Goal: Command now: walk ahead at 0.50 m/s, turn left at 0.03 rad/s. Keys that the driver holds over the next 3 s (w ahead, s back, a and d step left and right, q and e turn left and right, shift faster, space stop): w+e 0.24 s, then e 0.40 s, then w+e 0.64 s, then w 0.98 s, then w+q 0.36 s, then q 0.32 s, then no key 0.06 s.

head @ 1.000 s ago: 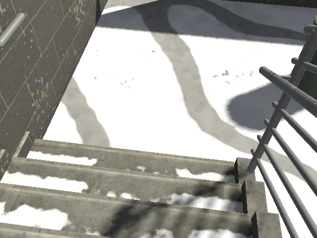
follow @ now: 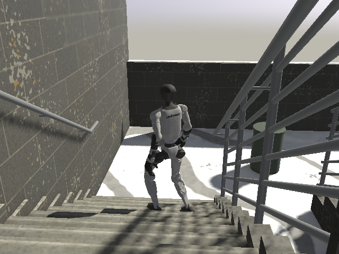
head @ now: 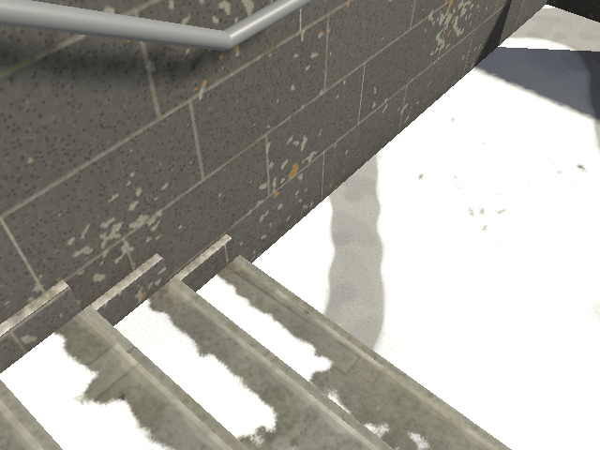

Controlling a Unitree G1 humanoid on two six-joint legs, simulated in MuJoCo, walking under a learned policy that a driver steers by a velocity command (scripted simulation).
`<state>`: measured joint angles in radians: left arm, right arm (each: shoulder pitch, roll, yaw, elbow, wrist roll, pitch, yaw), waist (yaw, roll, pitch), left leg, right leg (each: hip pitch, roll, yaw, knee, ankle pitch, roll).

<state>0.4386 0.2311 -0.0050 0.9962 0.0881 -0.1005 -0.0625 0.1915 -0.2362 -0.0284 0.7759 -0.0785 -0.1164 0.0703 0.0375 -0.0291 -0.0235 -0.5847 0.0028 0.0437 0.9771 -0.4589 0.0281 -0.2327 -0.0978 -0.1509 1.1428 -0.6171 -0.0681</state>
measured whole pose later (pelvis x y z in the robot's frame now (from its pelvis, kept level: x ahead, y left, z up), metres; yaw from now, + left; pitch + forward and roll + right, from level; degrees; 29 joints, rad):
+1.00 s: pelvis +0.34 -0.12 -0.24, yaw -33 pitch +0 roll +2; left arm 0.12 0.28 0.01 0.80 0.08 -0.05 -0.06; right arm 0.54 -0.20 0.05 1.02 -0.12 -0.08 0.05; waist -0.15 -0.02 0.01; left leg -0.44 0.24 0.11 1.35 -0.87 -0.11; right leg -0.33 -0.06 -0.04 0.46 0.09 -0.06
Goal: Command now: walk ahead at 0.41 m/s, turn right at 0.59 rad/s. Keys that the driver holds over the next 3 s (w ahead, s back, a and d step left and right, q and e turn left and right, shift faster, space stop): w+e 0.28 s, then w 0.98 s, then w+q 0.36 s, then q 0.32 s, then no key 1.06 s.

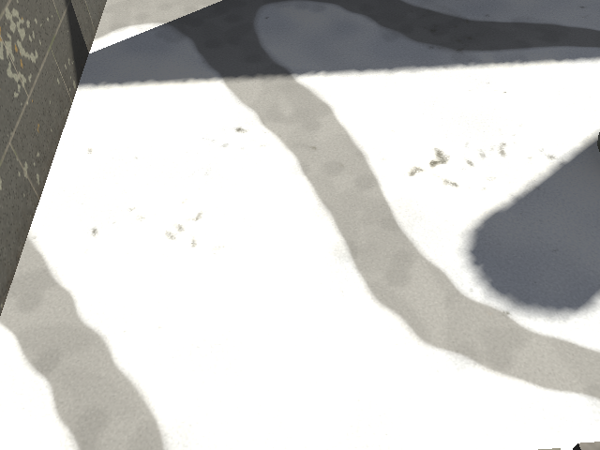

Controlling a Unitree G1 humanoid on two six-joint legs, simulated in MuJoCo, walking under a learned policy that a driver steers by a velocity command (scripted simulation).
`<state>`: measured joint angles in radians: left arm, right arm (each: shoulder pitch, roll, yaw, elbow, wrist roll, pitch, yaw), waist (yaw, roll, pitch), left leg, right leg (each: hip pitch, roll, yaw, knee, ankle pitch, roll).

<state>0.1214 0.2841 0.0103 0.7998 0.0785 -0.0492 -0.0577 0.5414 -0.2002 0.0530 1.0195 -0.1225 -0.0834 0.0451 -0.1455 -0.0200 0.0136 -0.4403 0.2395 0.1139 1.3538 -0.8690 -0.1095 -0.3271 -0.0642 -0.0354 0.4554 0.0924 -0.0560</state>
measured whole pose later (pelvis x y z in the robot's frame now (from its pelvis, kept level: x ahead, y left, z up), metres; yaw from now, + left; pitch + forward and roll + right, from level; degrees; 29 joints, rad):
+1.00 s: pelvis +0.55 -0.05 -0.28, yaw -14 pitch +1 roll +3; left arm -0.02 0.24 -0.05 0.81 0.10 -0.06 -0.09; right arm 0.64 -0.14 0.04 1.09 -0.06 -0.14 0.01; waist -0.15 -0.05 -0.04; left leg -0.06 -0.12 0.07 0.91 -0.86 0.08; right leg -0.60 -0.08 0.04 0.51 0.36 -0.02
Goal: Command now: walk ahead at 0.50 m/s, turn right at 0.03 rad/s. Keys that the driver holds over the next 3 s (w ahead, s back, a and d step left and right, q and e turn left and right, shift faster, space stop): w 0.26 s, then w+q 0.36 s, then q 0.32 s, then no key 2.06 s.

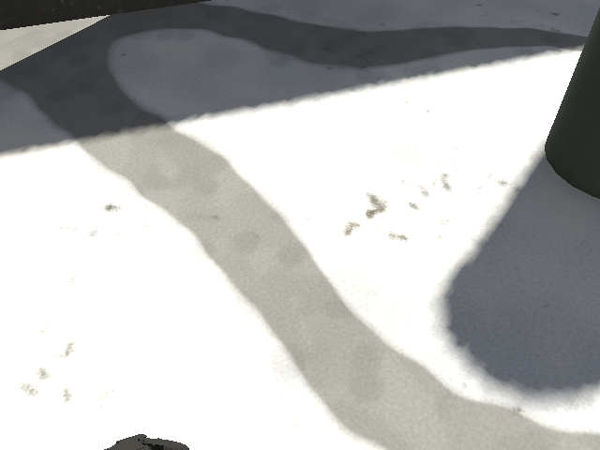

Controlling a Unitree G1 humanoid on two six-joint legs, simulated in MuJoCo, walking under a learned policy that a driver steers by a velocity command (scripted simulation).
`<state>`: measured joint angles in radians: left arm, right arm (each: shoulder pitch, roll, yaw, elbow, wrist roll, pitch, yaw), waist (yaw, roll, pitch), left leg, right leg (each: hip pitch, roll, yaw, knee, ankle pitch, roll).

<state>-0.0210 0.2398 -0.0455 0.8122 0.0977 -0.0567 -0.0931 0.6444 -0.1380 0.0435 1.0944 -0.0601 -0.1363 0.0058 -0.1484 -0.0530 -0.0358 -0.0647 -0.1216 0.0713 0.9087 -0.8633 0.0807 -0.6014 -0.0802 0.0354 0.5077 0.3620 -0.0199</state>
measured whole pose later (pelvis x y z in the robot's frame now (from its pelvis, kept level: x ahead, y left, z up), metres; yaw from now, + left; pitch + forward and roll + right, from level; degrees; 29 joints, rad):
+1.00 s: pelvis +0.58 +0.08 -0.08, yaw +21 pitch +4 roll +0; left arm -0.09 0.22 0.05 0.76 0.02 -0.09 0.01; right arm 0.30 -0.26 -0.12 0.77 0.02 -0.01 -0.06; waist -0.06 0.01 0.02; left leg -0.25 -0.19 -0.24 0.69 -0.46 0.06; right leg -0.48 0.06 0.07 0.44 -0.02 -0.02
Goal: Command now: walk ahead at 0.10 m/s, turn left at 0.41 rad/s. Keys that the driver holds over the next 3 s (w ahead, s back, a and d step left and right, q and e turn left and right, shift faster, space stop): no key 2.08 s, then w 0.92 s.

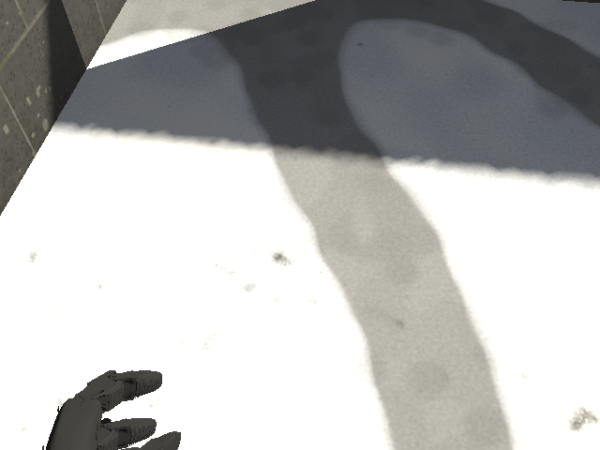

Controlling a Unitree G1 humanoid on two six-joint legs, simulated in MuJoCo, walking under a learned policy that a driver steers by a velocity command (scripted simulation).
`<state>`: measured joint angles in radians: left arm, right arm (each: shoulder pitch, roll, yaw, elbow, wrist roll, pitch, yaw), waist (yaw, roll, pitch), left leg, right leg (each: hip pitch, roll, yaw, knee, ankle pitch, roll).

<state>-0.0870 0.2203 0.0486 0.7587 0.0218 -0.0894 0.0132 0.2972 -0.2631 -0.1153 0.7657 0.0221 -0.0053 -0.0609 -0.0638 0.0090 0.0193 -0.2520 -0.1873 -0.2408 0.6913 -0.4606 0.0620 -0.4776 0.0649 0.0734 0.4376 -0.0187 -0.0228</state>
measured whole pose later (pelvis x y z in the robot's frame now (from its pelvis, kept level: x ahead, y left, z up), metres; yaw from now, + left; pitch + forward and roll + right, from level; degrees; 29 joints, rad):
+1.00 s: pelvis +0.08 +0.03 +0.01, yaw +3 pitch -1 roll +0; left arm 0.14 0.21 0.05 1.03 0.00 0.01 0.04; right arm 0.25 -0.20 -0.05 0.91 0.00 -0.02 -0.03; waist 0.01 0.00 0.04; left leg -0.17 -0.02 -0.03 0.53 -0.34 0.01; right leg -0.28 -0.01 0.05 0.53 -0.23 0.03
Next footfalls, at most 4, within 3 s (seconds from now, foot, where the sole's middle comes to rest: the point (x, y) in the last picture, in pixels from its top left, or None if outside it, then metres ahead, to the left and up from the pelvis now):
0.32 left None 0.08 0.15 -0.76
2.80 left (226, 415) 0.52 0.16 -0.76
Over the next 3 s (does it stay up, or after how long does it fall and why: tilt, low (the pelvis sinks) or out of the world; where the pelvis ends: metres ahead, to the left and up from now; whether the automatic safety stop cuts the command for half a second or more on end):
stays up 0.45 0.08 0.02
